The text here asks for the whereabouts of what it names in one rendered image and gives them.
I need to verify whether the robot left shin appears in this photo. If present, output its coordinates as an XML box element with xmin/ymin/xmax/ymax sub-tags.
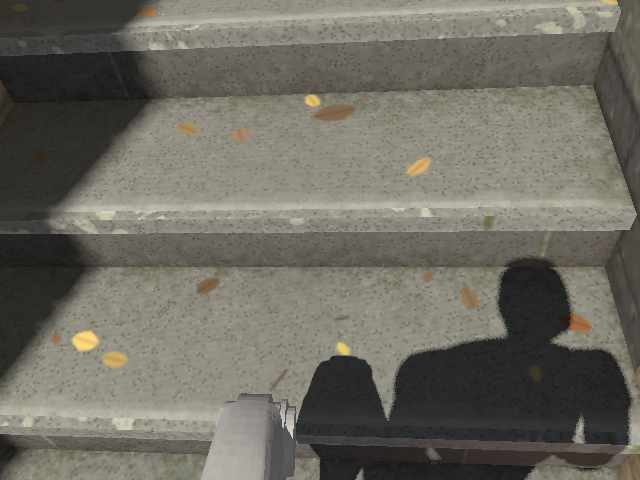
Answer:
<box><xmin>215</xmin><ymin>401</ymin><xmax>236</xmax><ymax>430</ymax></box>

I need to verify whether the left robot thigh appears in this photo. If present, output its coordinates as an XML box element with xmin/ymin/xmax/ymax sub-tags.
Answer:
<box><xmin>200</xmin><ymin>393</ymin><xmax>297</xmax><ymax>480</ymax></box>

